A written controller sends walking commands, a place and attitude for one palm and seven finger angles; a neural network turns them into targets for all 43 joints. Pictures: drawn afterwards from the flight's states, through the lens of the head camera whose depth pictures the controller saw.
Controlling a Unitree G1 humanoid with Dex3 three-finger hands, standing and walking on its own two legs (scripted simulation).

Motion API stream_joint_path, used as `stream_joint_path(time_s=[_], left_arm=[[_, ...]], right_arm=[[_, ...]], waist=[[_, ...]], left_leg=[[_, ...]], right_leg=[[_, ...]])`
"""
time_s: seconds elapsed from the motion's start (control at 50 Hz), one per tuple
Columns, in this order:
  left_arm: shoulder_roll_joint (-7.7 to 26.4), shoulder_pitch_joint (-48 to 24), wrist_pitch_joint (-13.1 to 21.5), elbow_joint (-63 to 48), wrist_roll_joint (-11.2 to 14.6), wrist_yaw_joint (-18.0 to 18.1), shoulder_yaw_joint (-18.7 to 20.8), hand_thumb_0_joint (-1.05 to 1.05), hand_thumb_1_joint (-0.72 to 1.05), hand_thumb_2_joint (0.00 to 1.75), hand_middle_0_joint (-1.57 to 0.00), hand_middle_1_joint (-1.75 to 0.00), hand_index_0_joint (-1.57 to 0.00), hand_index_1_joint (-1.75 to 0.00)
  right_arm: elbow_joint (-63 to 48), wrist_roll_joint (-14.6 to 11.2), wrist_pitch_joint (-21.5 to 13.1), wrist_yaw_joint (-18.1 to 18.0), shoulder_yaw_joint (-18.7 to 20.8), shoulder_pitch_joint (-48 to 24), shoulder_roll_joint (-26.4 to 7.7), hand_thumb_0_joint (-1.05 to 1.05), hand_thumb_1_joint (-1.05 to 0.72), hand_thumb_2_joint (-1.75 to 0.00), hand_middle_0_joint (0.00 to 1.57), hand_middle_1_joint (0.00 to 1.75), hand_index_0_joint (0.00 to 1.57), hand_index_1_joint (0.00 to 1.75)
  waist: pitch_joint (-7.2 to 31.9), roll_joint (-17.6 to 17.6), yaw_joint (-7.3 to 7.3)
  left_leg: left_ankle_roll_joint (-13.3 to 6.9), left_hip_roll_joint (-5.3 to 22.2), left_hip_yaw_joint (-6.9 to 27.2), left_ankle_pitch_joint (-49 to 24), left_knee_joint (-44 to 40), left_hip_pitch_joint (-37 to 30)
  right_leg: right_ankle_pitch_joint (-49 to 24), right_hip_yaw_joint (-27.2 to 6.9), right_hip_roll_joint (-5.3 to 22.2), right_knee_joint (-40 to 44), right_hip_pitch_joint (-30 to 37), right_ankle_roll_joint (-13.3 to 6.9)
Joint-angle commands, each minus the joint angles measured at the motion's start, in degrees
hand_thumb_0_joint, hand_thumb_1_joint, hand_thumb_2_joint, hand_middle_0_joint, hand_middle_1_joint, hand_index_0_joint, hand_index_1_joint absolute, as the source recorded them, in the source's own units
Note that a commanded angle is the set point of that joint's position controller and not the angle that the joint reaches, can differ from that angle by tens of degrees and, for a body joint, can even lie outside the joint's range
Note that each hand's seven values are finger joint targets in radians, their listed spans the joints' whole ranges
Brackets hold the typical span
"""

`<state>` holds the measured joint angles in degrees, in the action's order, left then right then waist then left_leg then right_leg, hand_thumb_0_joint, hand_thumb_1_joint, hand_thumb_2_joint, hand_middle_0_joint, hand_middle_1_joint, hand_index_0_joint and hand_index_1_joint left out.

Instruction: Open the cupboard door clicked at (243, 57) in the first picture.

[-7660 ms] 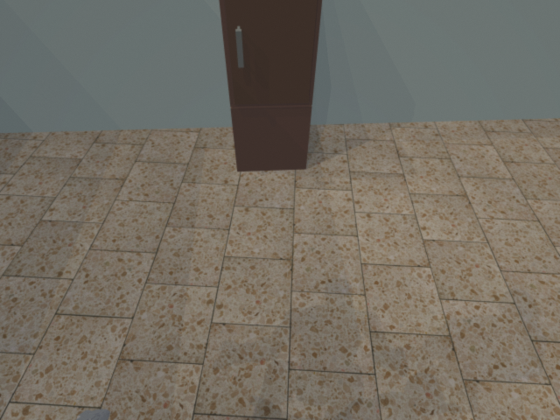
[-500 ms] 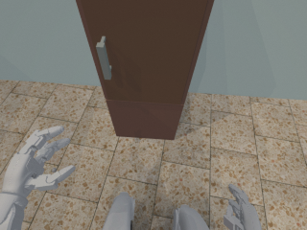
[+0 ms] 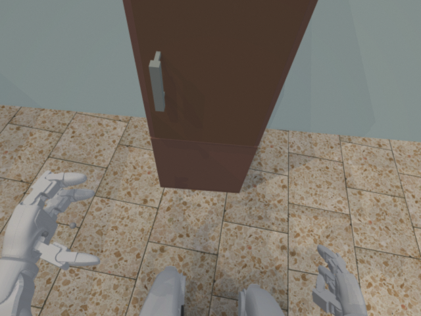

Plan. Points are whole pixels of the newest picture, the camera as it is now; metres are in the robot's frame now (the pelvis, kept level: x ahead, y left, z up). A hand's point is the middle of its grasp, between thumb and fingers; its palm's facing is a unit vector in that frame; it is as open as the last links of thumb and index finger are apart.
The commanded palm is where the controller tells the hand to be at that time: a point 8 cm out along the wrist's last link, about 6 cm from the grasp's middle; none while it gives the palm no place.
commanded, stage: raise the hand with hooked fingers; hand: left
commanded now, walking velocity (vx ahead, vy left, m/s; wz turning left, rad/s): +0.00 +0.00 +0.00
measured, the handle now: (159, 82) +0.61 +0.17 +0.03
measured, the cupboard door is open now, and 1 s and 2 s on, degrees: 0 0 0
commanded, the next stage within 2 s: move the hooked fingers beside the handle in 0.88 s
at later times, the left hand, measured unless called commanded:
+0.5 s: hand (73, 204) +0.29 +0.26 +0.04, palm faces +0.00 -1.00 -0.05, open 14.0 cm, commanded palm +0.26 +0.31 +0.04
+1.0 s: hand (82, 203) +0.29 +0.25 +0.04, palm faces +0.01 -1.00 -0.06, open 14.0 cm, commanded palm +0.28 +0.30 +0.04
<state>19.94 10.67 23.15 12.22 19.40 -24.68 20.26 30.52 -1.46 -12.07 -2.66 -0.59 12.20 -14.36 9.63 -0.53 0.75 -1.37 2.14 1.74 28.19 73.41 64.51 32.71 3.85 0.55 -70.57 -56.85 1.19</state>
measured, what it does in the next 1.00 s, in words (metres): stands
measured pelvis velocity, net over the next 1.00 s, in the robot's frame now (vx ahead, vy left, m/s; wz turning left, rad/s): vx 0.01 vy -0.02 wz -0.01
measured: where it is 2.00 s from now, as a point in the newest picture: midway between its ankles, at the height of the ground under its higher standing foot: outside the picture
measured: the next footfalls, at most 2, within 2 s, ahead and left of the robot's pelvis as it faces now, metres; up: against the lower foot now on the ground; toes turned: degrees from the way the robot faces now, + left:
none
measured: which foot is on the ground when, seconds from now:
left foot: down 0.00-1.00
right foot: down 0.00-1.00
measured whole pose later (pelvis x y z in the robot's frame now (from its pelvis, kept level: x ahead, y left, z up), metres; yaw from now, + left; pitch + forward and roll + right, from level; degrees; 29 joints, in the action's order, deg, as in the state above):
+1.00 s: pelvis +0.01 -0.02 +0.00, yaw +0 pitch +20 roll -3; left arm 22.5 2.4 22.4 21.5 21.0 -29.0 24.5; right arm 30.9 -2.1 -9.2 -3.3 -1.0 13.5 -15.3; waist 10.1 -1.3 1.2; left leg 0.3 3.3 2.3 29.3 74.3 65.6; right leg 34.1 4.1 -0.7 -72.5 -58.7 -0.4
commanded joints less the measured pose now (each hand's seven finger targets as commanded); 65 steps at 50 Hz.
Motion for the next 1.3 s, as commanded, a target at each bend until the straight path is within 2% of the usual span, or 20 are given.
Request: stream_joint_path(time_s=[0.0,0.04,0.12,0.18,0.26,0.3,0.36,0.38,0.44,0.58,0.66,0.74,0.82,0.88,0.92,0.96,1.04,1.14,1.26,1.28], left_arm=[[11.1,-6.9,2.8,-10.3,1.5,-0.5,5.7,0.00,-0.50,0.30,-0.30,-1.20,-0.30,-1.20],[11.9,-8.5,2.9,-10.3,1.4,-1.0,6.0,0.00,-0.50,0.30,-0.30,-1.20,-0.30,-1.20],[12.8,-10.7,2.5,-7.0,1.7,-2.1,6.7,0.00,-0.50,0.30,-0.30,-1.20,-0.30,-1.20],[13.7,-12.3,2.0,-5.2,2.1,-3.1,7.6,0.00,-0.50,0.30,-0.30,-1.20,-0.30,-1.20],[15.7,-14.0,2.1,-4.6,2.5,-4.1,8.9,0.00,-0.50,0.30,-0.30,-1.20,-0.30,-1.20],[16.0,-14.4,1.9,-2.7,2.8,-4.4,9.5,0.00,-0.50,0.30,-0.30,-1.20,-0.30,-1.20],[17.2,-16.4,2.1,-1.7,3.3,-5.1,10.4,0.00,-0.50,0.30,-0.30,-1.20,-0.30,-1.20],[16.6,-15.9,2.1,-1.9,3.4,-5.2,9.9,0.00,-0.50,0.30,-0.30,-1.20,-0.30,-1.20],[16.3,-13.6,2.0,-1.6,3.5,-5.4,9.6,0.00,-0.50,0.30,-0.30,-1.20,-0.30,-1.20],[17.3,-14.5,2.5,-3.0,3.3,-3.6,10.9,0.00,-0.50,0.30,-0.30,-1.20,-0.30,-1.20],[16.8,-14.3,3.2,-2.1,3.5,-3.4,10.9,0.00,-0.50,0.30,-0.30,-1.20,-0.30,-1.20],[16.4,-15.1,2.9,-1.7,3.0,-3.8,9.8,0.00,-0.50,0.30,-0.30,-1.20,-0.30,-1.20],[16.5,-15.1,2.3,-1.2,3.5,-4.1,10.0,0.00,-0.50,0.30,-0.30,-1.20,-0.30,-1.20],[16.6,-15.5,3.0,-2.8,3.2,-4.0,10.1,0.00,-0.50,0.30,-0.30,-1.20,-0.30,-1.20],[16.4,-15.5,3.0,-2.1,3.3,-4.0,10.0,0.00,-0.50,0.30,-0.30,-1.20,-0.30,-1.20],[16.6,-15.2,2.9,-1.7,2.9,-4.0,10.0,0.00,-0.50,0.30,-0.30,-1.20,-0.30,-1.20],[15.8,-24.3,2.8,1.8,2.2,-3.8,8.2,0.00,-0.50,0.30,-0.30,-1.20,-0.30,-1.20],[17.3,-29.7,2.3,3.7,0.7,-4.0,7.7,0.00,-0.50,0.30,-0.30,-1.20,-0.30,-1.20],[19.7,-33.9,0.9,8.8,-0.7,-2.3,9.6,0.00,-0.50,0.30,-0.30,-1.20,-0.30,-1.20],[19.8,-35.8,0.9,9.4,-1.0,-1.9,9.3,0.00,-0.50,0.30,-0.30,-1.20,-0.30,-1.20]], right_arm=[[-7.7,-0.2,-1.8,-1.0,4.1,1.1,-10.2,0.00,-0.90,-0.90,0.20,0.30,0.20,0.30],[-7.8,-0.1,-1.8,-1.0,3.9,1.3,-10.3,0.00,-0.90,-0.90,0.20,0.30,0.20,0.30],[-7.6,-0.1,-1.5,-1.2,3.7,1.5,-10.4,0.00,-0.90,-0.90,0.20,0.30,0.20,0.30],[-7.5,-0.3,-1.2,-1.4,3.7,1.6,-10.6,0.00,-0.90,-0.90,0.20,0.30,0.20,0.30],[-7.3,-0.3,-1.1,-1.4,3.6,1.7,-10.6,0.00,-0.90,-0.90,0.20,0.30,0.20,0.30],[-7.1,-0.4,-0.9,-1.5,3.7,1.9,-10.7,0.00,-0.90,-0.90,0.20,0.30,0.20,0.30],[-6.8,-0.5,-0.8,-1.7,3.7,2.3,-10.8,0.00,-0.90,-0.90,0.20,0.30,0.20,0.30],[-6.8,-0.5,-0.8,-1.5,3.7,2.2,-10.6,0.00,-0.90,-0.90,0.20,0.30,0.20,0.30],[-7.1,-0.7,-0.8,-1.4,4.0,2.6,-10.8,0.00,-0.90,-0.90,0.20,0.30,0.20,0.30],[-7.2,-0.7,-0.2,-1.2,4.0,2.5,-10.5,0.00,-0.90,-0.90,0.20,0.30,0.20,0.30],[-6.9,-0.6,0.0,-1.3,3.9,2.6,-10.3,0.00,-0.90,-0.90,0.20,0.30,0.20,0.30],[-6.9,-0.8,0.2,-1.4,3.9,2.5,-10.4,0.00,-0.90,-0.90,0.20,0.30,0.20,0.30],[-7.1,-0.7,0.4,-1.6,3.8,2.7,-10.3,0.00,-0.90,-0.90,0.20,0.30,0.20,0.30],[-7.0,-0.7,0.3,-1.5,3.8,2.2,-10.2,0.00,-0.90,-0.90,0.20,0.30,0.20,0.30],[-6.9,-0.7,0.3,-1.6,3.8,2.5,-10.3,0.00,-0.90,-0.90,0.20,0.30,0.20,0.30],[-6.9,-0.7,0.5,-1.4,3.7,2.2,-10.2,0.00,-0.90,-0.90,0.20,0.30,0.20,0.30],[-5.5,-0.6,0.5,-2.1,3.6,2.5,-10.5,0.00,-0.90,-0.90,0.20,0.30,0.20,0.30],[-5.0,-0.6,0.7,-2.3,3.5,3.0,-10.9,0.00,-0.90,-0.90,0.20,0.30,0.20,0.30],[-4.4,-0.4,2.3,-2.0,3.5,3.7,-10.9,0.00,-0.90,-0.90,0.20,0.30,0.20,0.30],[-4.3,-0.4,2.6,-2.0,3.4,3.8,-11.0,0.00,-0.90,-0.90,0.20,0.30,0.20,0.30]], waist=[[14.7,-7.7,-0.16],[16.1,-9.2,-0.34],[14.2,-8.0,0.02],[15.1,-6.2,0.07],[16.9,-7.9,-0.40],[16.1,-6.0,-0.20],[17.4,-5.9,-0.28],[17.8,-7.1,-0.47],[18.0,-6.0,-0.52],[17.5,-6.1,-0.54],[17.8,-4.4,-0.20],[17.0,-5.9,0.03],[17.0,-3.5,0.26],[18.4,-5.9,-0.15],[17.6,-4.2,0.23],[17.6,-6.2,-0.07],[16.1,-4.3,1.90],[19.7,-6.7,1.28],[20.6,-6.4,0.89],[20.3,-6.0,1.33]], left_leg=[[1.2,-0.5,4.8,-5.7,-15.0,-23.2],[1.5,-0.3,5.0,-7.4,-14.5,-24.6],[1.3,-0.6,5.1,-5.6,-14.3,-22.6],[0.8,-0.8,4.0,-6.2,-13.5,-21.6],[0.7,-0.8,3.2,-8.8,-12.3,-21.9],[0.3,-0.9,2.7,-8.6,-11.8,-20.1],[0.1,-0.9,2.1,-10.2,-10.6,-19.3],[0.1,-0.9,1.9,-10.3,-10.5,-19.6],[-0.1,-0.8,1.6,-11.1,-10.4,-19.5],[-0.3,-0.9,1.0,-10.4,-10.1,-18.0],[-0.4,-0.9,0.6,-11.3,-9.1,-16.7],[-0.4,-1.0,0.5,-10.3,-9.3,-17.0],[-0.7,-1.0,0.5,-10.6,-8.7,-15.9],[-0.5,-1.0,0.5,-12.1,-8.8,-17.7],[-0.5,-0.9,0.7,-12.1,-8.7,-17.5],[-0.3,-0.9,0.7,-12.3,-9.1,-18.3],[-0.5,-0.8,0.8,-9.3,-7.9,-16.4],[-0.3,-0.6,1.2,-10.3,-8.6,-19.2],[-0.1,-0.4,1.3,-11.7,-9.0,-19.5],[-0.1,-0.4,1.2,-11.7,-9.1,-19.2]], right_leg=[[-6.7,1.6,-3.0,8.8,-1.1,-3.1],[-7.2,1.6,-3.0,8.2,-1.9,-3.2],[-6.5,1.4,-3.3,8.4,-2.2,-3.3],[-6.8,1.0,-3.1,9.1,-0.8,-3.1],[-7.7,0.4,-3.0,9.2,0.0,-3.3],[-7.6,0.1,-3.0,9.5,0.8,-3.1],[-8.6,-0.5,-3.0,9.2,1.6,-3.1],[-8.5,-0.7,-2.9,9.4,1.7,-3.1],[-9.2,-1.0,-3.0,9.6,2.0,-2.9],[-8.9,-1.5,-2.9,9.6,3.0,-2.7],[-10.1,-2.2,-2.9,9.7,4.3,-2.5],[-9.4,-2.3,-2.9,9.8,3.1,-2.5],[-9.9,-2.5,-3.0,10.0,4.3,-2.4],[-11.4,-2.3,-2.8,9.5,4.2,-2.5],[-11.6,-2.0,-3.1,9.3,3.7,-2.6],[-11.7,-1.8,-2.9,9.2,3.1,-2.6],[-9.0,-2.2,-3.0,9.4,0.8,-2.4],[-9.3,-1.8,-2.8,8.8,0.3,-2.9],[-10.6,-1.6,-2.8,8.8,0.8,-2.8],[-10.8,-1.6,-2.7,8.8,0.7,-2.8]])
